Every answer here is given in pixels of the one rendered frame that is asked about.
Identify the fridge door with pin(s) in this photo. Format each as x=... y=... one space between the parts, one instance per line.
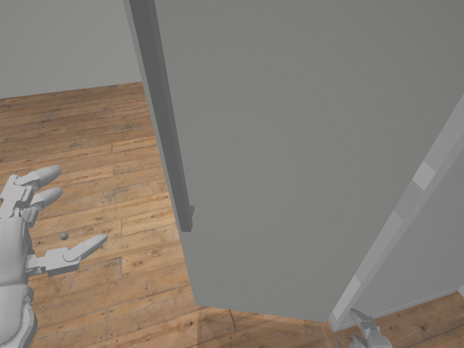
x=300 y=123

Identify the handle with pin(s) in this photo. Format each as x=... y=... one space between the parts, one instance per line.
x=149 y=39

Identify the left robot forearm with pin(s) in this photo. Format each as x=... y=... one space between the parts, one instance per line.
x=18 y=322

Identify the right robot hand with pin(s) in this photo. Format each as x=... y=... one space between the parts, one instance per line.
x=370 y=330

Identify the left robot hand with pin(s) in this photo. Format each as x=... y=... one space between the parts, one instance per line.
x=18 y=213

